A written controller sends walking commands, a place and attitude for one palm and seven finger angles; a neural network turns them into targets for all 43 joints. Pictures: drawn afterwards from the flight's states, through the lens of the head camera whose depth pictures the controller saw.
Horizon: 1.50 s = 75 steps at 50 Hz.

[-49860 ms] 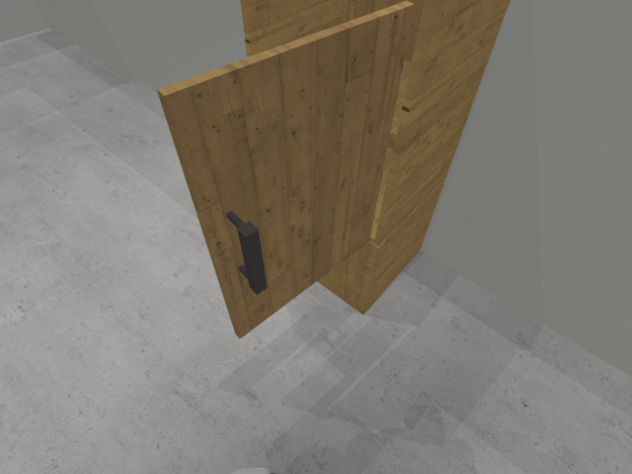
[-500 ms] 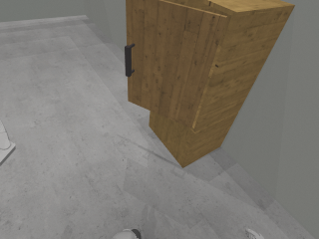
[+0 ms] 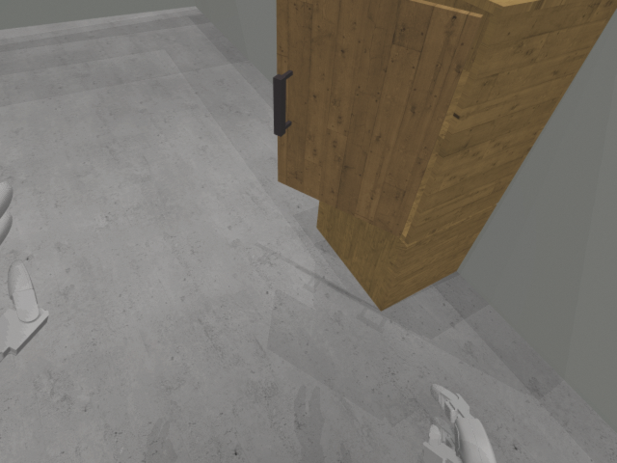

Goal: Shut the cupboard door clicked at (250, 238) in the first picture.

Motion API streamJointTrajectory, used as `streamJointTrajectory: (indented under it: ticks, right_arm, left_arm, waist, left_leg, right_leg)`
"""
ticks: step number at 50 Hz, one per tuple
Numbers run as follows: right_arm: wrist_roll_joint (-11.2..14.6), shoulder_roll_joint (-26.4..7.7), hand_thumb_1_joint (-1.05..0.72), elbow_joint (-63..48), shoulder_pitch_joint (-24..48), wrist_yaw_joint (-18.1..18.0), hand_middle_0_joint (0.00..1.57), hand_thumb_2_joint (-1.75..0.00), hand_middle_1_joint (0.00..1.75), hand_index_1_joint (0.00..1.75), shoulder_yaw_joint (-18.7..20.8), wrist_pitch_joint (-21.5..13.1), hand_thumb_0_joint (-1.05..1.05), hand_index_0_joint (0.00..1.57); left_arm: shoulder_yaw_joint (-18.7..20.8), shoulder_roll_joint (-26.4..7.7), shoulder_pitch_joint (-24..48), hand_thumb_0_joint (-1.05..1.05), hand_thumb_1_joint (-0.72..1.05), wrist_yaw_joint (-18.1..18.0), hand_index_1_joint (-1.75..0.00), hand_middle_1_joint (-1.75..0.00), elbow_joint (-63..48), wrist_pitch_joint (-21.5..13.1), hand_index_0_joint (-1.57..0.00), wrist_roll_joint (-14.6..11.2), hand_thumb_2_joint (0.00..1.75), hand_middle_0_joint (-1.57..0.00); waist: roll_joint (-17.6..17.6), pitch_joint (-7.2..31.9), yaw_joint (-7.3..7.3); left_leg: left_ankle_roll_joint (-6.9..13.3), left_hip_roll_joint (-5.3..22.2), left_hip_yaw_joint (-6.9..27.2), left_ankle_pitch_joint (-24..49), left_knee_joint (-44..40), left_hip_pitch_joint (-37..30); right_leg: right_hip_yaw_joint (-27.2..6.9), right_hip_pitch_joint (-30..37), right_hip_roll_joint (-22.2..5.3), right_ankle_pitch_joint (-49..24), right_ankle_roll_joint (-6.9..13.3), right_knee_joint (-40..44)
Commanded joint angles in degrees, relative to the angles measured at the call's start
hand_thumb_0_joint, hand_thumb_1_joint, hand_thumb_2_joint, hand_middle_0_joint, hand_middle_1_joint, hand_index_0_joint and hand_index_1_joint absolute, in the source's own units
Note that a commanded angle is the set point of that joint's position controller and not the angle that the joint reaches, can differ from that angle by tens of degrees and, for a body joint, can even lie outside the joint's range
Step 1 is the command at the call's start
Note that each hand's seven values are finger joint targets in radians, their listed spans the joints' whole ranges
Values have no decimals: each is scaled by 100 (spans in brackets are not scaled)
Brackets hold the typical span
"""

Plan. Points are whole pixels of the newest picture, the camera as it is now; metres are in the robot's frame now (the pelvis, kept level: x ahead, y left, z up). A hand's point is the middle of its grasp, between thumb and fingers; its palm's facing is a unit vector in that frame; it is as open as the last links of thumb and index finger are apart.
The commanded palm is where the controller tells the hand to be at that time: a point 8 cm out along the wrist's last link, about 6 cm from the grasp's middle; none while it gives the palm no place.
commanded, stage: let the arm hang, fingers relaxed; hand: left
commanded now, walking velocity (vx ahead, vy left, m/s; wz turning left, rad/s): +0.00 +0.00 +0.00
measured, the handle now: (284, 103) +0.94 +0.11 -0.03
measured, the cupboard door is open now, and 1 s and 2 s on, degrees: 29 29 29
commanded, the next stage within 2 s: look to check the result in 1.12 s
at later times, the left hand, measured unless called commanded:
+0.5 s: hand out of the picture +0.02 +0.20 -0.17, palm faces +0.05 -0.98 -0.19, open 7.0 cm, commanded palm none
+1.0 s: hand out of the picture -0.05 +0.17 -0.17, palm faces +0.04 -0.99 -0.11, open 7.4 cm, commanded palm none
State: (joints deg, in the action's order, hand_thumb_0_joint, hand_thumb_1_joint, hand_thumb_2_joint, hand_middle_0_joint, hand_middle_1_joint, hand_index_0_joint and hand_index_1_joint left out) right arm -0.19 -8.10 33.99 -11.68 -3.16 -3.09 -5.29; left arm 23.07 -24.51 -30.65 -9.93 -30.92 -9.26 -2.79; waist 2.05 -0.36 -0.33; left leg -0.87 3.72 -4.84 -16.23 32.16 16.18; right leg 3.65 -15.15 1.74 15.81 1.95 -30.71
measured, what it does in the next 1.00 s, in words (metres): stands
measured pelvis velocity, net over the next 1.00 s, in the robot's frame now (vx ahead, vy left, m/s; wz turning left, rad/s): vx -0.01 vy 0.04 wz -0.01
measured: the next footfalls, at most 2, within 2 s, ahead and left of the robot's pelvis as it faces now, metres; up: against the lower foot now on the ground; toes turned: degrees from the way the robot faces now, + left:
none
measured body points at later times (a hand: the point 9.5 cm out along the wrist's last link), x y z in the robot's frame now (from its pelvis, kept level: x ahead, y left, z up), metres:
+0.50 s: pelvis +0.00 +0.01 +0.01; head +0.01 +0.03 +0.46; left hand +0.02 +0.25 -0.15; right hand +0.01 -0.22 -0.14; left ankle +0.01 +0.13 -0.73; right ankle +0.00 -0.09 -0.73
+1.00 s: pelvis -0.01 +0.04 +0.01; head -0.02 +0.04 +0.46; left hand -0.05 +0.22 -0.16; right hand -0.05 -0.16 -0.15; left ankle +0.01 +0.13 -0.73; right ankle +0.00 -0.09 -0.73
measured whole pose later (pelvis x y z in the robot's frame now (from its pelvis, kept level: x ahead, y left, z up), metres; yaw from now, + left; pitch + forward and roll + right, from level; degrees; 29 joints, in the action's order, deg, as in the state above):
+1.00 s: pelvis -0.01 +0.04 +0.01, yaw -1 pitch -2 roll +0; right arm -0.9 -5.0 65.3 -20.6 -2.3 -0.3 0.8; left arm -0.5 -4.5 -21.1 -2.2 66.9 -0.1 0.6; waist 0.7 -0.4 -0.2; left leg 2.1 0.6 -6.7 -12.0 23.8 10.0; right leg 1.8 -9.8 -0.8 11.7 -0.1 -23.5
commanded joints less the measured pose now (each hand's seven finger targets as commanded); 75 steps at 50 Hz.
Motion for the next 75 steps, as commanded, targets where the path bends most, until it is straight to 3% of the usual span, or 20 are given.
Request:
streamJointTrajectory:
  ticks: [1, 2, 3, 5, 7, 9, 10, 11, 12, 13, 14, 16, 21, 23, 24, 31, 51, 57, 62, 75]
  right_arm:
    - [27, -1351, -90, 320, 458, 423, 20, -90, 30, 30, 657, -290, 0, 20]
    - [20, -1045, -90, 301, -29, 362, 20, -90, 30, 30, 709, -91, 0, 20]
    - [-4, -1100, -90, 282, -202, 313, 20, -90, 30, 30, 639, 60, 0, 20]
    - [-28, -1108, -90, 181, -56, 286, 20, -90, 30, 30, 565, 281, 0, 20]
    - [-89, -1106, -90, 231, 7, 277, 20, -90, 30, 30, 554, 435, 0, 20]
    - [-134, -1051, -90, 461, -16, 248, 20, -90, 30, 30, 518, 550, 0, 20]
    - [-144, -1026, -90, 629, -85, 229, 20, -90, 30, 30, 503, 580, 0, 20]
    - [-147, -1024, -90, 840, -129, 209, 20, -90, 30, 30, 476, 587, 0, 20]
    - [-138, -1051, -90, 1041, -149, 207, 20, -90, 30, 30, 448, 579, 0, 20]
    - [-129, -968, -90, 1234, -115, 191, 20, -90, 30, 30, 410, 580, 0, 20]
    - [-124, -916, -90, 1404, -91, 169, 20, -90, 30, 30, 386, 576, 0, 20]
    - [-155, -756, -90, 1655, -150, 124, 20, -90, 30, 30, 415, 558, 0, 20]
    - [-104, -684, -90, 2139, -561, 98, 20, -90, 30, 30, 435, 557, 0, 20]
    - [-83, -685, -90, 2288, -661, 85, 20, -90, 30, 30, 436, 542, 0, 20]
    - [-78, -682, -90, 2373, -716, 77, 20, -90, 30, 30, 427, 538, 0, 20]
    - [-58, -507, -90, 2788, -1028, 72, 20, -90, 30, 30, 393, 586, 0, 20]
    - [-54, -209, -90, 3021, -1362, 53, 20, -90, 30, 30, 395, 546, 0, 20]
    - [-45, -284, -90, 2983, -1375, 55, 20, -90, 30, 30, 418, 528, 0, 20]
    - [-39, -344, -90, 2952, -1333, 65, 20, -90, 30, 30, 432, 516, 0, 20]
    - [-44, -536, -90, 2938, -1109, 86, 20, -90, 30, 30, 453, 490, 0, 20]
  left_arm:
    - [-1762, 651, 52, 0, 90, 797, -30, -30, 3589, 515, -20, 513, 90, -20]
    - [-1804, 760, 80, 0, 90, 945, -30, -30, 3743, 873, -20, 448, 90, -20]
    - [-1830, 718, 352, 0, 90, 990, -30, -30, 3860, 895, -20, 412, 90, -20]
    - [-1887, 547, 796, 0, 90, 1004, -30, -30, 4334, 897, -20, 405, 90, -20]
    - [-1911, 387, 1138, 0, 90, 948, -30, -30, 5105, 905, -20, 423, 90, -20]
    - [-1954, 369, 1312, 0, 90, 882, -30, -30, 5888, 918, -20, 407, 90, -20]
    - [-1976, 386, 1410, 0, 90, 856, -30, -30, 6247, 921, -20, 390, 90, -20]
    - [-2007, 406, 1484, 0, 90, 837, -30, -30, 6594, 919, -20, 368, 90, -20]
    - [-2027, 385, 1531, 0, 90, 828, -30, -30, 6918, 930, -20, 348, 90, -20]
    - [-2051, 498, 1571, 0, 90, 830, -30, -30, 7221, 946, -20, 328, 90, -20]
    - [-2063, 584, 1532, 0, 90, 840, -30, -30, 7532, 946, -20, 323, 90, -20]
    - [-1983, 918, 1338, 0, 90, 841, -30, -30, 7927, 926, -20, 369, 90, -20]
    - [-2074, 886, 1335, 0, 90, 860, -30, -30, 8587, 894, -20, 334, 90, -20]
    - [-2120, 929, 1276, 0, 90, 856, -30, -30, 8830, 881, -20, 331, 90, -20]
    - [-2139, 964, 1251, 0, 90, 853, -30, -30, 8931, 882, -20, 326, 90, -20]
    - [-2222, 1117, 950, 0, 90, 816, -30, -30, 9451, 904, -20, 324, 90, -20]
    - [-2222, 1499, 406, 0, 90, 739, -30, -30, 9726, 881, -20, 370, 90, -20]
    - [-2212, 1445, 447, 0, 90, 734, -30, -30, 9685, 881, -20, 380, 90, -20]
    - [-2206, 1387, 497, 0, 90, 738, -30, -30, 9661, 863, -20, 380, 90, -20]
    - [-2173, 1123, 809, 0, 90, 756, -30, -30, 9582, 842, -20, 368, 90, -20]
  waist:
    - [-173, 387, -199]
    - [78, 919, -281]
    - [301, 1003, -197]
    - [1167, 801, -71]
    - [1593, 572, -12]
    - [1267, 464, 8]
    - [995, 491, -14]
    - [632, 509, -33]
    - [-162, 545, -27]
    - [-738, 455, -9]
    - [-1021, 363, 24]
    - [-1211, 282, 60]
    - [-916, 119, 23]
    - [-522, 34, 18]
    - [-486, -75, 15]
    - [-91, -636, -4]
    - [-332, -778, -8]
    - [-419, -746, -2]
    - [-220, -656, -9]
    - [-206, -569, -27]
  left_leg:
    - [24, 266, 130, 927, 907, 692]
    - [-1, 219, 362, 1399, 751, 281]
    - [6, 218, 321, 1438, 721, 309]
    - [61, 44, 324, 945, 703, 506]
    - [59, -91, 342, 188, 656, 670]
    - [83, -128, 381, 242, 330, 420]
    - [94, -87, 431, 640, 104, 159]
    - [108, 2, 476, 1266, -140, -172]
    - [107, 126, 537, 1879, -307, -466]
    - [160, 230, 572, 1908, -465, -509]
    - [203, 283, 624, 1748, -618, -426]
    - [221, 275, 627, 1115, -815, -293]
    - [204, 306, 585, 818, -1062, -386]
    - [216, 347, 598, 956, -1128, -485]
    - [223, 357, 591, 935, -1185, -499]
    - [253, 284, 526, 114, -1475, -380]
    - [322, 249, 557, -279, -1603, -217]
    - [333, 282, 616, -294, -1633, -206]
    - [346, 286, 601, -105, -1580, -310]
    - [332, 308, 533, 252, -1551, -525]
  right_leg:
    - [-855, 155, -1450, -3530, 178, -108]
    - [-1181, 344, -1388, -4708, 341, -267]
    - [-869, 474, -1361, -4726, 333, -364]
    - [-772, 644, -1354, -4720, 358, -232]
    - [-795, 864, -1450, -4803, 487, -68]
    - [-790, 934, -1364, -4471, 452, 102]
    - [-787, 883, -1277, -4078, 365, 176]
    - [-738, 777, -1151, -3641, 242, 220]
    - [-628, 647, -1010, -2938, 127, 243]
    - [-558, 582, -874, -2051, 55, 410]
    - [-576, 640, -759, -1519, 31, 583]
    - [-592, 770, -696, -1029, 81, 949]
    - [-577, 837, -713, -986, 122, 1256]
    - [-547, 795, -711, -1060, 114, 1287]
    - [-555, 741, -698, -1014, 106, 1303]
    - [-644, 366, -655, -264, 50, 1488]
    - [-634, 74, -599, -249, -1, 1217]
    - [-611, 100, -593, -326, -1, 1152]
    - [-636, 114, -616, -401, 2, 1150]
    - [-684, 175, -668, -544, 8, 1195]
